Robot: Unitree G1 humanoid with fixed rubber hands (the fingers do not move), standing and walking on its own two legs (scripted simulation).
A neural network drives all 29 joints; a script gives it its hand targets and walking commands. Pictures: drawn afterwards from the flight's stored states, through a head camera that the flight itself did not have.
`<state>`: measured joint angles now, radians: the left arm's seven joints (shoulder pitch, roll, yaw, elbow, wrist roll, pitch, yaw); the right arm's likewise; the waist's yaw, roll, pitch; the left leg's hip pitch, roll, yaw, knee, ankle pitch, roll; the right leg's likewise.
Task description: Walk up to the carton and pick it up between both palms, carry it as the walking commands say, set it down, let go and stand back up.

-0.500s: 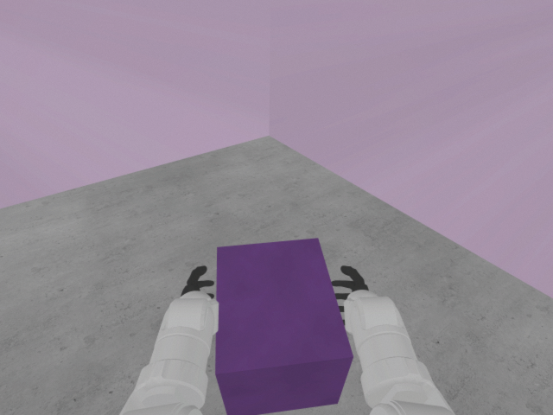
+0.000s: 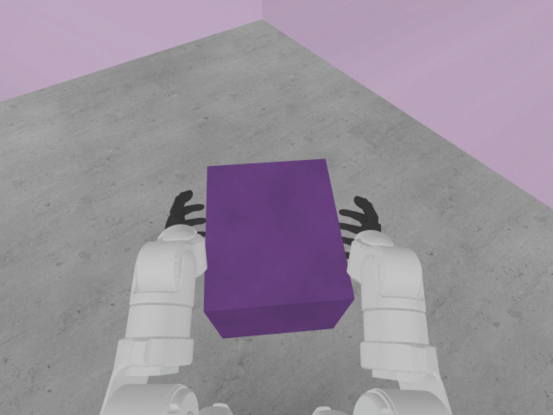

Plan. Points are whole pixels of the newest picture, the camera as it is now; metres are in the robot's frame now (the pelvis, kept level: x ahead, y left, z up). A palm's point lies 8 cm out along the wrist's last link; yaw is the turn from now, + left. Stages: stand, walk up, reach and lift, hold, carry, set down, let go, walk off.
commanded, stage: carry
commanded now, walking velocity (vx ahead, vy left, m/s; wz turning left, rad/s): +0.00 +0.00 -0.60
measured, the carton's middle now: (272, 250) +0.37 +0.02 -0.01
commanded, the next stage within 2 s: none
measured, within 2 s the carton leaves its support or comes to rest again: neither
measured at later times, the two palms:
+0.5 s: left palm (247, 223) +0.37 +0.05 +0.07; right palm (432, 254) +0.33 -0.20 +0.06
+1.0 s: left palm (327, 259) +0.32 -0.06 +0.07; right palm (539, 325) +0.24 -0.31 +0.07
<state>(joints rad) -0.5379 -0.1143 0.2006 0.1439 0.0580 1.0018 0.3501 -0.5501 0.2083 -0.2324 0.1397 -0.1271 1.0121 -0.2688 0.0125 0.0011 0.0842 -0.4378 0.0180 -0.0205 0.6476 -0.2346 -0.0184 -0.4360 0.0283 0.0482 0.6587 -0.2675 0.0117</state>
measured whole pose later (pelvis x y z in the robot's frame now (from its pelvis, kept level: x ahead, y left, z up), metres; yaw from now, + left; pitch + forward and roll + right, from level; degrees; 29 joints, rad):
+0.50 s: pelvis -0.04 -0.03 -0.01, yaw -8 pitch +3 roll +2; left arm -0.82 -0.10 0.29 0.06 0.05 1.26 0.40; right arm -0.80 0.13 -0.23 0.04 -0.11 1.27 -0.29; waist 0.01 -0.01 0.25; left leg -0.49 0.03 0.00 0.91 -0.47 -0.06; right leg -0.55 0.08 0.07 0.65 -0.15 -0.05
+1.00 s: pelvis -0.10 -0.07 -0.01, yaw -19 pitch +2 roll +2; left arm -0.82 -0.14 0.32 -0.02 0.05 1.25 0.42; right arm -0.81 0.14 -0.25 -0.01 -0.12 1.26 -0.27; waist 0.01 -0.05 0.27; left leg -0.44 0.06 0.03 0.89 -0.53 -0.08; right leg -0.56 0.05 0.10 0.70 -0.18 0.00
